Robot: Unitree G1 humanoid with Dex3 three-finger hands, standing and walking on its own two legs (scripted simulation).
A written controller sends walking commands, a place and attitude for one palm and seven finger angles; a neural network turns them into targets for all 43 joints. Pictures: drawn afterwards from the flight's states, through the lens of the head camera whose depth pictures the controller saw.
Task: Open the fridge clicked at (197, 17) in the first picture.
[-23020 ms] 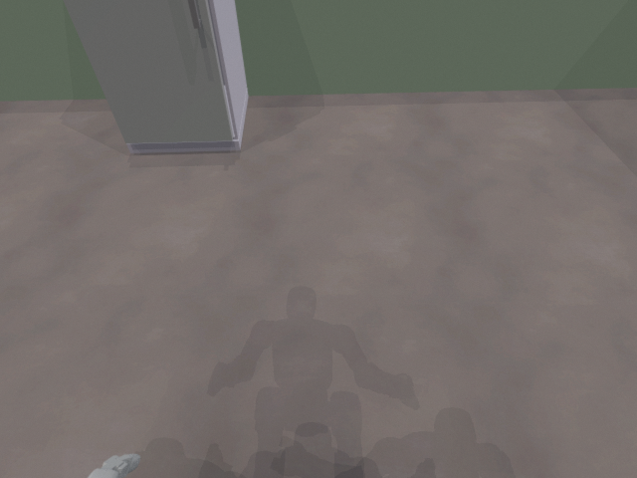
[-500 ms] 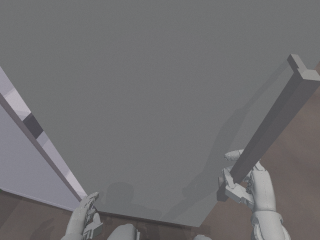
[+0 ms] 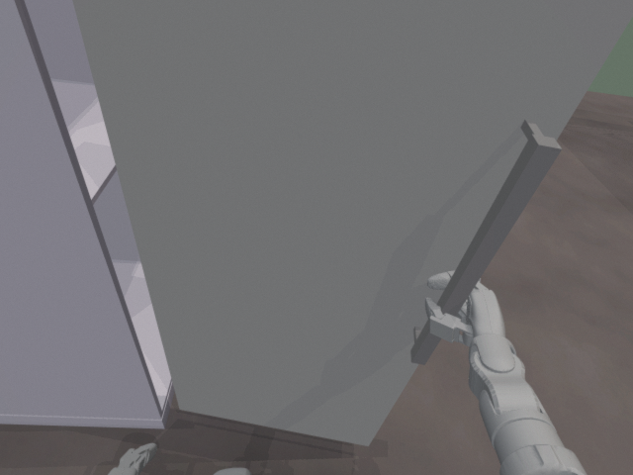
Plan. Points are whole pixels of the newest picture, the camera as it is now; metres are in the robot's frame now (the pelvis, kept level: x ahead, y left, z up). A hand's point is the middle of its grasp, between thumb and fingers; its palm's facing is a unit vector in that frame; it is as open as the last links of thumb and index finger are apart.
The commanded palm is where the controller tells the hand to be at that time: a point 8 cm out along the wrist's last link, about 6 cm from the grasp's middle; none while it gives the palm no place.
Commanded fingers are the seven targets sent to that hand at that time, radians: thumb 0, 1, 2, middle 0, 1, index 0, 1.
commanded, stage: stop walking and hold the door back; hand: right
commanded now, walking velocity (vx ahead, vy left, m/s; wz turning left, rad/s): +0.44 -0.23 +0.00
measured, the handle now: (462, 266) +0.38 -0.18 +0.11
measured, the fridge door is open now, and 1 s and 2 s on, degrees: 99 97 88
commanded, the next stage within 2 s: loosen the grip on the handle in 1.64 s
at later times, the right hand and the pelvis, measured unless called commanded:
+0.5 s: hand (438, 329) +0.31 -0.15 +0.05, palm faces +0.10 +0.97 -0.22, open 5.8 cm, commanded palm +0.34 -0.20 +0.04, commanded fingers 0.00 -0.90 -0.90 0.45 1.40 0.45 1.40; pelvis -0.10 +0.01 +0.00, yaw +1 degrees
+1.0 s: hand (438, 306) +0.35 -0.16 +0.05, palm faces +0.16 +0.96 -0.22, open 5.9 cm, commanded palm +0.37 -0.21 +0.04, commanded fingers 0.00 -0.90 -0.90 0.45 1.40 0.45 1.40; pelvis -0.07 +0.03 -0.01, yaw +3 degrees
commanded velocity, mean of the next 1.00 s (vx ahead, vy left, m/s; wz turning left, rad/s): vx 0.13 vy -0.03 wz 0.00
